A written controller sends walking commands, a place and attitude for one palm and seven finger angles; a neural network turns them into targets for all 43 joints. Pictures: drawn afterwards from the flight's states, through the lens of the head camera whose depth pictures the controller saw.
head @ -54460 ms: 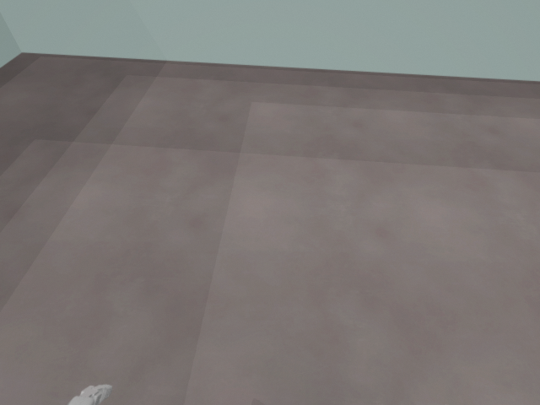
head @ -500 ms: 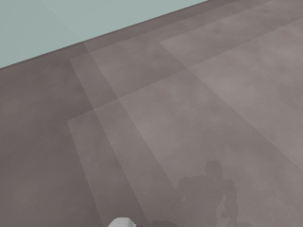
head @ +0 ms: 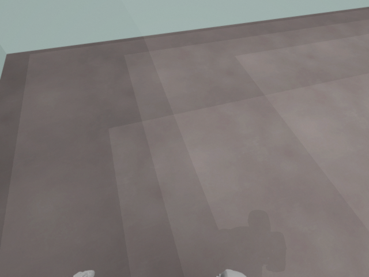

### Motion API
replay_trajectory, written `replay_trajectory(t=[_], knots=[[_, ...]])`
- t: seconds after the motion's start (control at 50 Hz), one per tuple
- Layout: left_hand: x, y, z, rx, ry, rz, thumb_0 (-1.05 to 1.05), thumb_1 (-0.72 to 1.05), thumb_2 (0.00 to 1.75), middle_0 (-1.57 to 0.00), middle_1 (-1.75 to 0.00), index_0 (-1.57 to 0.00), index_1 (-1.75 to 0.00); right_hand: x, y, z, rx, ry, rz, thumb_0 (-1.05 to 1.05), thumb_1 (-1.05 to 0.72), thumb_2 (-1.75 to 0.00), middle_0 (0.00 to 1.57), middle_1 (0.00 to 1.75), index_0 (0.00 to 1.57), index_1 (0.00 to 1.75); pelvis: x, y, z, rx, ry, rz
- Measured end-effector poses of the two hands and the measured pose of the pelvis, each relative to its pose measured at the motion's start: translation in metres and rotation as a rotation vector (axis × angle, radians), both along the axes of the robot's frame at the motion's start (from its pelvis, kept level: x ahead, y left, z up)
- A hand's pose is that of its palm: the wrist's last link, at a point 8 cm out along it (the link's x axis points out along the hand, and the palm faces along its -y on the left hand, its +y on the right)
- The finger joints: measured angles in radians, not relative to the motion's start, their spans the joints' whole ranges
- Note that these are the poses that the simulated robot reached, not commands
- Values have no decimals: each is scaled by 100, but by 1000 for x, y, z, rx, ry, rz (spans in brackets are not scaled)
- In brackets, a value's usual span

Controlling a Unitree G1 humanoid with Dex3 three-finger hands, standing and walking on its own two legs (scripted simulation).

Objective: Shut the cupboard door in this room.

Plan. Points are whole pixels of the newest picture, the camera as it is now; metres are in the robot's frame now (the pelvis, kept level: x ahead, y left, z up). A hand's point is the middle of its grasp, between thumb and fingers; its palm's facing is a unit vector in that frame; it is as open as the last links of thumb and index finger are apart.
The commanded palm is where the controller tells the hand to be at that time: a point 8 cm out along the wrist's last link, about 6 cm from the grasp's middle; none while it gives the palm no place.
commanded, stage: turn or walk to find it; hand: left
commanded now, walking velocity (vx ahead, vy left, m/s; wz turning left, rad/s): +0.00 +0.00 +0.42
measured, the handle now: out of the picture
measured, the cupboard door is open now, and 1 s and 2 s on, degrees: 43 43 43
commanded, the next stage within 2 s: none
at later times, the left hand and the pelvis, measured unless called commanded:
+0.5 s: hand out of the picture +0.01 +0.16 -0.16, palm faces +0.28 -0.92 -0.26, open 7.4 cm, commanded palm none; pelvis +0.02 -0.04 +0.00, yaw +14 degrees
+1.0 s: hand out of the picture +0.04 +0.20 -0.16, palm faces +0.44 -0.86 -0.25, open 7.4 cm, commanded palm none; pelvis +0.03 -0.03 -0.01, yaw +26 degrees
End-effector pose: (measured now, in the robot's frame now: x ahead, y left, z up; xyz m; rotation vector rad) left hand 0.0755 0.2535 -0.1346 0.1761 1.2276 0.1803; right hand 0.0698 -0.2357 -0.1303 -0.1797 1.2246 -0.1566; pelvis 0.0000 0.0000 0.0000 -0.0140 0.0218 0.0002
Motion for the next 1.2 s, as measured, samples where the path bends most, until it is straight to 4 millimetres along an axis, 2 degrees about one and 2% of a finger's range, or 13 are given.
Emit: replay_trajectory(t=[0.1, 0.16, 0.28, 0.38, 0.48, 0.6, 0.68, 0.76, 0.86, 0.94, 1.04, 1.1, 1.2], knots=[[24, -24, 7, 19, -67, -7, 0, 90, 90, -20, -29, -20, -30, -15, -18, -19, 36, 65, -8, 1, -90, -89, 20, 30, 20, 30, 4, -19, -6, 19, 4, 42], [28, -39, 10, 44, -110, -3, 0, 90, 90, -20, -29, -20, -30, -18, -33, -35, 55, 98, -6, 1, -91, -89, 20, 30, 20, 30, 6, -33, -14, 27, 2, 71], [2, -55, 22, 56, -87, 74, 0, 90, 89, -21, -29, -20, -30, -5, -53, -33, 57, 139, 44, 1, -91, -90, 20, 29, 20, 30, 11, -45, -5, 53, -9, 143], [-29, -60, 21, 45, -39, 151, 0, 90, 89, -21, -29, -20, -30, 19, -56, -25, 43, 137, 109, 1, -91, -90, 20, 29, 20, 30, 16, -49, 0, 70, -8, 194], [-71, -51, 11, 32, 27, 240, 0, 91, 89, -21, -30, -20, -30, 58, -41, -19, 21, 100, 202, 1, -91, -90, 19, 29, 20, 30, 17, -42, -1, 62, -7, 241], [-128, -28, -16, -2, 124, 354, 0, 90, 89, -21, -30, -20, -30, 114, 3, -11, -11, -26, 332, 1, -91, -90, 19, 29, 20, 30, 17, -20, -16, 24, -6, 301], [-145, -15, -24, -13, 171, 404, 0, 90, 89, -20, -29, -20, -30, 133, 29, -1, -20, -91, 383, 1, -91, -90, 20, 29, 20, 30, 16, -10, -16, 26, -11, 326], [-135, -8, -14, -20, 134, 421, 1, 91, 90, -20, -29, -20, -30, 135, 42, 8, -23, -95, 410, 1, -91, -90, 20, 29, 20, 30, 17, -5, -6, 6, -13, 357], [-110, -5, -4, -7, 52, 427, 1, 91, 90, -20, -29, -20, -30, 128, 45, 5, -2, -56, 427, 1, -91, -90, 20, 30, 20, 30, 20, -8, -1, 5, -7, 392], [-86, -10, 2, 10, 3, 422, 0, 90, 90, -20, -29, -20, -30, 120, 35, -5, 17, -5, 424, 1, -91, -89, 20, 30, 20, 30, 26, -17, -2, 8, -2, 422], [-60, -26, 6, 50, -66, 420, 0, 90, 90, -20, -29, -20, -30, 115, 9, -28, 41, 65, 417, 1, -90, -89, 20, 30, 20, 30, 38, -37, -12, 29, 8, 462], [-58, -40, 12, 67, -83, 430, 0, 90, 89, -20, -29, -20, -30, 119, -5, -35, 38, 102, 423, 1, -91, -90, 20, 30, 20, 30, 42, -45, -12, 35, -2, 500], [-72, -60, 20, 61, -57, 497, 0, 90, 89, -21, -29, -20, -30, 133, -15, -30, 26, 131, 461, 1, -91, -90, 20, 29, 20, 30, 49, -50, -4, 55, -2, 554]])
